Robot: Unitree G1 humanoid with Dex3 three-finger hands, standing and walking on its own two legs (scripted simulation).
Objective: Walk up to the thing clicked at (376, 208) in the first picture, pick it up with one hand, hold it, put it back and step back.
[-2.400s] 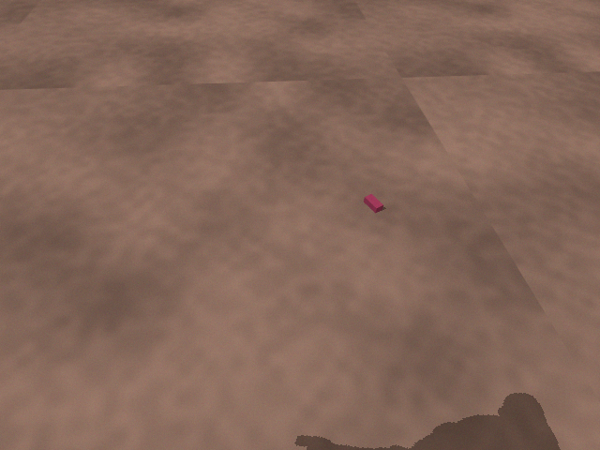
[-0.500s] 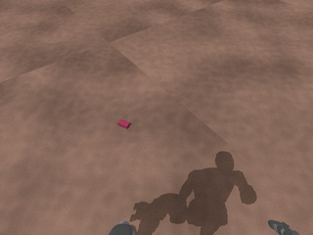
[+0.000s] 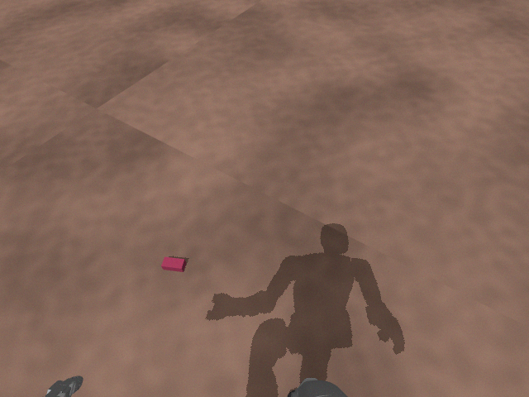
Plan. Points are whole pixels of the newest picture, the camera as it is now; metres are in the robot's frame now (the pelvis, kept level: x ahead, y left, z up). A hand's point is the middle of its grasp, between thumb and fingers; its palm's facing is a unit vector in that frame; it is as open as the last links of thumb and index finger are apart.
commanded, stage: walk up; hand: left
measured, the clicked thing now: (173, 264) +0.73 +0.35 -0.73
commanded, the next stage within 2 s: none
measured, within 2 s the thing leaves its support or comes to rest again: neither
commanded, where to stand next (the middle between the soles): +0.33 +0.24 m, yaw -16 degrees
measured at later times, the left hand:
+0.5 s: hand out of the picture +0.18 +0.48 -0.13, palm faces -0.13 -0.81 -0.58, open 7.4 cm
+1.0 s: hand (5, 283) +0.39 +0.48 -0.11, palm faces -0.21 -0.85 -0.49, open 7.3 cm
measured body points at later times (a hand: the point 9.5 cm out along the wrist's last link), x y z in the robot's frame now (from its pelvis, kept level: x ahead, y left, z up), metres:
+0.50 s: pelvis +0.12 +0.15 -0.02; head +0.15 +0.14 +0.43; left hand +0.18 +0.52 -0.10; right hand +0.19 -0.20 -0.11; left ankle +0.19 +0.30 -0.72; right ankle +0.09 -0.07 -0.71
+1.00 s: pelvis +0.23 +0.24 +0.00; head +0.25 +0.20 +0.45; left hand +0.40 +0.53 -0.08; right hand +0.21 -0.08 -0.14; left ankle +0.24 +0.36 -0.65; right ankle +0.27 +0.12 -0.71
